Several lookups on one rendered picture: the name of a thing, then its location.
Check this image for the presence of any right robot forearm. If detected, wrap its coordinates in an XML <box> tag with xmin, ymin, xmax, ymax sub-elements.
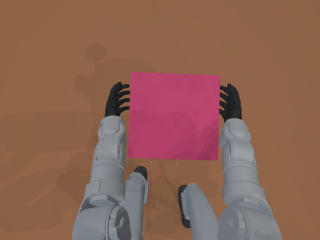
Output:
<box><xmin>219</xmin><ymin>118</ymin><xmax>276</xmax><ymax>222</ymax></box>

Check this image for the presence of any left robot forearm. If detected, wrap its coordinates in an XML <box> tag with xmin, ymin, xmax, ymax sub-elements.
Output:
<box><xmin>72</xmin><ymin>115</ymin><xmax>127</xmax><ymax>240</ymax></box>

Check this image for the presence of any robot right upper arm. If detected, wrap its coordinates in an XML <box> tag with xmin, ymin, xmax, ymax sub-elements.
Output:
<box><xmin>217</xmin><ymin>205</ymin><xmax>282</xmax><ymax>240</ymax></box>

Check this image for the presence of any right robot shin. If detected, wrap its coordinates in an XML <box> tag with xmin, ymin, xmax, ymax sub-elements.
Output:
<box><xmin>184</xmin><ymin>183</ymin><xmax>204</xmax><ymax>220</ymax></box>

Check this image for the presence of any robot left hand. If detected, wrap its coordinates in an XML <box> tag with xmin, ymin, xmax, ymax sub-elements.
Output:
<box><xmin>104</xmin><ymin>82</ymin><xmax>130</xmax><ymax>117</ymax></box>

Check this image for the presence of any left robot shin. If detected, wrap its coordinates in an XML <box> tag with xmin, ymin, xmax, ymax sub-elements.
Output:
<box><xmin>125</xmin><ymin>172</ymin><xmax>145</xmax><ymax>185</ymax></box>

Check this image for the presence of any robot shin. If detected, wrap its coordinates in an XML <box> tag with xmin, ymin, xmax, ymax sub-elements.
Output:
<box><xmin>125</xmin><ymin>172</ymin><xmax>145</xmax><ymax>185</ymax></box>
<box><xmin>184</xmin><ymin>183</ymin><xmax>204</xmax><ymax>220</ymax></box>

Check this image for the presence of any carton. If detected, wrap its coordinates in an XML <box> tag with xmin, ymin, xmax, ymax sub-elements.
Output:
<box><xmin>127</xmin><ymin>72</ymin><xmax>220</xmax><ymax>161</ymax></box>

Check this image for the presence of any robot right hand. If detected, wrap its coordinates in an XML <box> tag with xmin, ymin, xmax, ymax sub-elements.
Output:
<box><xmin>219</xmin><ymin>83</ymin><xmax>242</xmax><ymax>123</ymax></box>

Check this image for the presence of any robot left upper arm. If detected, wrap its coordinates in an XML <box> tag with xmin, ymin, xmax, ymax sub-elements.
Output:
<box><xmin>72</xmin><ymin>204</ymin><xmax>132</xmax><ymax>240</ymax></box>

